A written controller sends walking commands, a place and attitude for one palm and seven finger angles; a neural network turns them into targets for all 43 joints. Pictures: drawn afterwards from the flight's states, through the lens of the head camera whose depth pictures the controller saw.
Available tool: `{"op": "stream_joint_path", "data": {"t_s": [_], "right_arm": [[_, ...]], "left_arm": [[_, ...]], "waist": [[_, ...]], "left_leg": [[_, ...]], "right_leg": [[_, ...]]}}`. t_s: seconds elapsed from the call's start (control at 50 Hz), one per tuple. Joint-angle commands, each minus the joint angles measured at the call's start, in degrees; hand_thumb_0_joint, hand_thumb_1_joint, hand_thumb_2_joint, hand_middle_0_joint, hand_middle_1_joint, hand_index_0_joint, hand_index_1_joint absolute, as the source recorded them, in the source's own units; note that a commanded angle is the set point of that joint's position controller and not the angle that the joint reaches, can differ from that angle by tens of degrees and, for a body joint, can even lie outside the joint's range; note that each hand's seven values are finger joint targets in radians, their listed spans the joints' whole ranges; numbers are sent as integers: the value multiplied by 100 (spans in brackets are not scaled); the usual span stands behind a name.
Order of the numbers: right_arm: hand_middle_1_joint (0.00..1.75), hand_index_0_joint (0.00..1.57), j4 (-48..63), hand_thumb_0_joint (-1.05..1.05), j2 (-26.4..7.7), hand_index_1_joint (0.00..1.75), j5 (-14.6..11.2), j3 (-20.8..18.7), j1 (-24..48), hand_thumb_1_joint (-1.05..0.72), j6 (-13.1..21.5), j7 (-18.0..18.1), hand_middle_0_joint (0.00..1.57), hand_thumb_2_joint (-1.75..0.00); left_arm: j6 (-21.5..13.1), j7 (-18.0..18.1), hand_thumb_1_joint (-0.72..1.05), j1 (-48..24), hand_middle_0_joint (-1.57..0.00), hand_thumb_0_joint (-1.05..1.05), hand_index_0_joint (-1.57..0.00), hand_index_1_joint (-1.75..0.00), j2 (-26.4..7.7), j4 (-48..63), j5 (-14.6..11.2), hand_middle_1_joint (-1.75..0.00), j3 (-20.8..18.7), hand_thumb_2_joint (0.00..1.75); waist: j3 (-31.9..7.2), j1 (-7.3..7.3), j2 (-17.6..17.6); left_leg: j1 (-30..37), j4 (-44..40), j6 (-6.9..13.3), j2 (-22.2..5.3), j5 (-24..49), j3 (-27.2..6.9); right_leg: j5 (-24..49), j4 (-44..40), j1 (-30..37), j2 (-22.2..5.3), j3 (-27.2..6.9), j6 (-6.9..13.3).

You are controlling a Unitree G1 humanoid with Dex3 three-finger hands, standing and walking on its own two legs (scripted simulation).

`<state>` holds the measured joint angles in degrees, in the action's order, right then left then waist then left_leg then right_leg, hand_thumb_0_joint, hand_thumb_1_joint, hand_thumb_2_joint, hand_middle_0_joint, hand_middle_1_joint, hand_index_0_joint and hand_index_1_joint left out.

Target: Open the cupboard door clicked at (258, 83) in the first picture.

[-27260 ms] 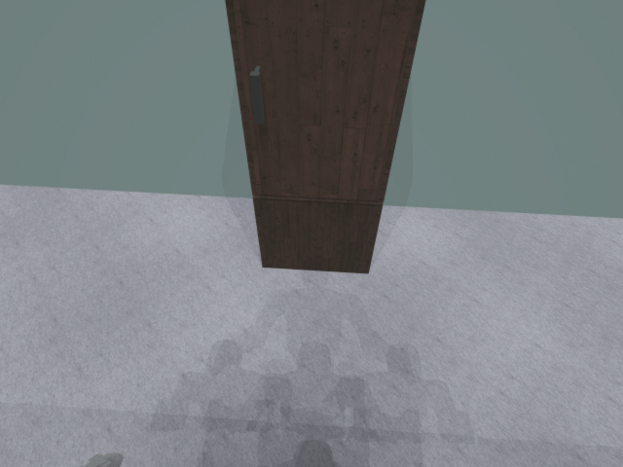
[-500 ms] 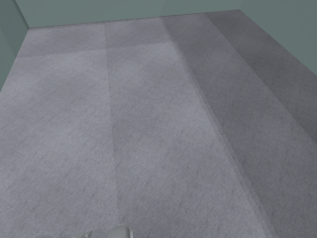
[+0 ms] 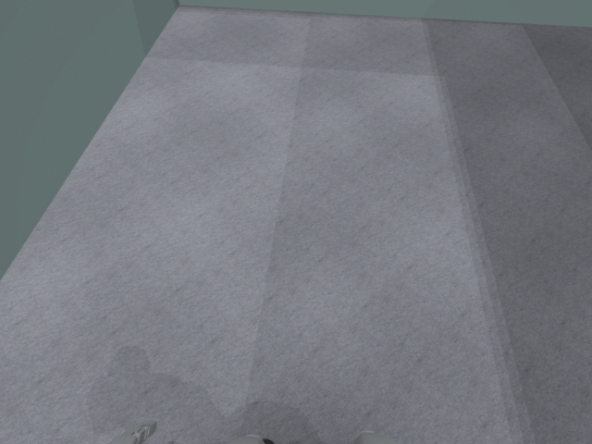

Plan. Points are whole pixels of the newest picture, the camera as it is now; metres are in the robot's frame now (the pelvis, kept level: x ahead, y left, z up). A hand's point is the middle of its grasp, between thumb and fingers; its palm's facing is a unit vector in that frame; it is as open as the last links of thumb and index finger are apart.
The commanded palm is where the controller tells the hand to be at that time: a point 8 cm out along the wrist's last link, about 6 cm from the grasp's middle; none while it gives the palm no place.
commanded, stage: turn to face it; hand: left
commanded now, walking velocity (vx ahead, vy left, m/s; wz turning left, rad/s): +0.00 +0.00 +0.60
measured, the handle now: out of the picture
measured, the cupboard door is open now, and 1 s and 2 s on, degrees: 46 46 46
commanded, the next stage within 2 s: none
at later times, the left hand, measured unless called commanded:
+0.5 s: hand out of the picture -0.03 +0.17 -0.19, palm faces +0.39 -0.89 -0.23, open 7.4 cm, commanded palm none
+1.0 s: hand out of the picture +0.02 +0.14 -0.15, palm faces +0.58 -0.77 -0.26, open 7.4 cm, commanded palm none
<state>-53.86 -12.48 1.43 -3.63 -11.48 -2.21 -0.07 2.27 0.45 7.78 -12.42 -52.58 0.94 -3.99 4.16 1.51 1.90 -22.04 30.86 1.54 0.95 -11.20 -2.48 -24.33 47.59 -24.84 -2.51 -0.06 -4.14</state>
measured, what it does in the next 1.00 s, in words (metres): steps on the spot, turning left: right foot, then left foot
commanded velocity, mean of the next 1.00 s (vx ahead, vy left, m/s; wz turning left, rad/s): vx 0.00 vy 0.00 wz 0.60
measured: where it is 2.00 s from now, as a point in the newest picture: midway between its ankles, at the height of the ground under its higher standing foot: outside the picture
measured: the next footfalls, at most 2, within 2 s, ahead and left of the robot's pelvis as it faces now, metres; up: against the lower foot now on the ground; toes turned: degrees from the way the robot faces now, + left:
right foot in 0.08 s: +0.05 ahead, -0.15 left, +0.00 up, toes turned +2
left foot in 0.46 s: +0.01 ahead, +0.08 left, +0.00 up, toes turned +26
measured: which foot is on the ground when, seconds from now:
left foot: down 0.00-0.08, up 0.10-0.44, down 0.46-0.82, up 0.84-1.00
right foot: up 0.00-0.06, down 0.08-0.46, up 0.48-0.80, down 0.82-1.00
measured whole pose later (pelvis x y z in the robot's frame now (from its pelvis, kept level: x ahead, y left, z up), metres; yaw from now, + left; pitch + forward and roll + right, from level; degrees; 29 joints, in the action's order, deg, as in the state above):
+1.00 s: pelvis +0.05 -0.07 +0.00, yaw +39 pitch +1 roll +2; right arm -54.6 -14.6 0.7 -5.2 -9.7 -5.2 -1.3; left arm 0.3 1.3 9.6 -9.6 -49.8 1.2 -1.7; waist 6.2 2.5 1.6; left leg -29.1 67.4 -3.3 -0.3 -24.3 0.5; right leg -17.3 31.2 -14.4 -5.2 9.2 1.0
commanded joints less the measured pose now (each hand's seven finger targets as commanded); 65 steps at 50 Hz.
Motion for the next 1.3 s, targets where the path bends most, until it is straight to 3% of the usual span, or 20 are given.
{"op": "stream_joint_path", "data": {"t_s": [0.0, 0.02, 0.06, 0.16, 0.32, 0.38, 0.4, 0.42, 0.44, 0.46, 0.58, 0.76, 0.78, 0.8, 0.82, 0.9, 1.06, 1.16, 1.2, 1.28], "right_arm": [[30, 20, 534, 0, -1151, 30, -13, -373, 184, -90, 41, 34, 20, -90], [30, 20, 598, 0, -984, 30, -62, -361, 280, -90, 34, 4, 20, -90], [30, 20, 832, 0, -593, 30, -50, -301, 391, -90, 45, -50, 20, -90], [30, 20, 524, 0, -473, 30, -41, -208, 356, -90, -100, -148, 20, -90], [30, 20, 713, 0, -387, 30, -95, -78, 1012, -90, -56, -180, 20, -90], [30, 20, 660, 0, -522, 30, -79, -106, 626, -90, 1, -154, 20, -90], [30, 20, 563, 0, -717, 30, -52, -163, 214, -90, 33, -147, 20, -90], [30, 20, 541, 0, -1277, 30, 0, -307, -110, -90, 71, -130, 20, -90], [30, 20, 448, 0, -1796, 30, -14, -435, -572, -90, 58, -81, 20, -90], [30, 20, 307, 0, -1681, 30, -35, -399, -761, -90, 41, -30, 20, -90], [30, 20, 578, 0, -1210, 30, -16, -256, 242, -90, 137, 79, 20, -90], [30, 20, 662, 0, -1197, 30, -22, -336, 515, -90, 26, 32, 20, -90], [30, 20, 701, 0, -977, 30, -73, -306, 507, -90, 36, 7, 20, -90], [30, 20, 824, 0, -546, 30, -109, -247, 388, -90, 45, -28, 20, -90], [30, 20, 848, 0, -727, 30, -71, -288, 373, -90, 14, -41, 20, -90], [30, 20, 454, 0, -532, 30, -38, -235, 265, -90, -135, -143, 20, -90], [30, 20, 495, 0, -265, 30, -79, -90, 758, -90, -88, -177, 20, -90], [30, 20, 464, 0, -517, 30, -71, -148, 200, -90, 3, -156, 20, -90], [30, 20, 355, 0, -1598, 30, 15, -426, -598, -90, 64, -100, 20, -90], [30, 20, 419, 0, -1246, 30, -1, -287, -194, -90, 104, 111, 20, -90]], "left_arm": [[-193, 76, 90, 590, -20, 0, -20, -30, -446, 362, -28, -30, -97, 90], [-248, 113, 90, 851, -20, 0, -20, -30, -705, 342, 4, -30, -141, 90], [-276, 172, 90, 819, -20, 0, -20, -30, -1448, 441, 89, -30, -213, 90], [-335, 189, 90, 241, -20, 0, -20, -30, -748, 549, 53, -30, -54, 90], [-314, 158, 90, 963, -20, 0, -20, -30, -1125, 286, 90, -30, -176, 90], [-311, 118, 90, 853, -20, 0, -20, -30, -1233, 295, 44, -30, -228, 90], [-300, 97, 90, 732, -20, 0, -20, -30, -1221, 323, -1, -30, -233, 90], [-273, 56, 90, 681, -20, 0, -20, -30, -963, 475, -28, -30, -188, 90], [-251, 36, 90, 323, -20, 0, -20, -30, -612, 780, -37, -30, -43, 90], [-142, 112, 90, -53, -20, 0, -20, -30, -747, 832, 29, -30, -61, 90], [-71, 15, 90, 272, -20, 0, -20, -30, -610, 440, 6, -30, -109, 90], [-196, 45, 90, 621, -20, 0, -20, -30, -592, 522, -43, -30, -105, 90], [-265, 84, 90, 917, -20, 0, -20, -30, -869, 483, -1, -30, -166, 90], [-322, 150, 90, 1105, -20, 0, -20, -30, -1433, 460, 101, -30, -285, 90], [-282, 157, 90, 1018, -20, 0, -20, -30, -1545, 524, 49, -30, -229, 90], [-311, 177, 90, 154, -20, 0, -20, -30, -740, 713, 10, -30, -29, 90], [-310, 174, 90, 839, -20, 0, -20, -30, -1016, 409, 73, -30, -195, 90], [-251, 101, 90, 620, -20, 0, -20, -30, -1113, 394, 19, -30, -265, 90], [-183, 29, 90, 321, -20, 0, -20, -30, -513, 790, -49, -30, -114, 90], [-93, 58, 90, -142, -20, 0, -20, -30, -592, 605, 4, -30, -118, 90]], "waist": [[-902, -241, 715], [-958, -385, 229], [-704, -449, -1816], [-464, -44, -1260], [-606, -448, -1460], [-829, -205, -1265], [-1032, 57, -954], [-1312, 245, 422], [-1341, 509, 1701], [-1304, 550, 937], [-736, -74, 514], [-682, -343, 615], [-792, -495, -73], [-946, -560, -1975], [-901, -541, -1724], [-516, -39, -1331], [-610, -424, -1225], [-794, -67, -1056], [-1020, 427, 1773], [-771, 165, 770]], "left_leg": [[82, -595, 517, -992, 628, -1516], [-423, -154, 261, -698, 175, -1296], [-1589, 2617, -356, 255, -2426, 107], [-1242, 3601, -541, -294, -1371, 279], [-450, 1346, -441, -190, -1559, 837], [466, 161, -312, -26, -829, 1038], [1344, -488, -211, -149, -11, 937], [2538, -699, 265, -1286, 1601, -497], [2916, -716, 1211, -2635, 4192, -2078], [2612, -644, 1304, -2566, 3788, -1761], [1529, -875, 753, -1436, 2548, -782], [197, -310, 477, -1041, 1413, -1272], [-431, 279, 171, -640, 438, -1021], [-1384, 1827, -338, 325, -1863, 69], [-1167, 3156, -340, 161, -2626, -46], [-1111, 4266, -512, -296, -1248, 74], [-546, 1735, -515, -253, -1610, 775], [951, -170, -292, -169, -470, 922], [2504, -958, 919, -2434, 2817, -2092], [1725, -908, 933, -1834, 2789, -1324]], "right_leg": [[736, -1632, 1335, 280, 309, 80], [994, -2454, 2021, -91, -56, 171], [1601, -3309, 1946, -2658, -2216, 1266], [3836, -2523, 1683, -1556, -49, 1010], [4864, -2039, 2436, -1832, 408, 1005], [4857, -1404, 2198, -1791, 770, 751], [4333, -750, 1672, -1726, 989, 533], [2207, 434, 248, -1161, 1229, 154], [-1413, 1607, -1028, -520, 929, -101], [-1327, 1938, -1108, -549, 235, -33], [63, 1585, -743, -320, 68, -121], [971, -1631, 1519, 168, 392, 16], [1360, -2465, 2337, -371, -104, 131], [2058, -3008, 2896, -2091, -1886, 757], [2590, -3022, 2165, -2774, -1946, 1275], [3181, -2724, 1553, -1594, -161, 947], [4310, -2299, 2374, -1872, 524, 1046], [3452, -1376, 1602, -1845, 1000, 621], [-1362, 979, -962, -622, 1235, -135], [-308, 2186, -1119, -483, -15, -78]]}}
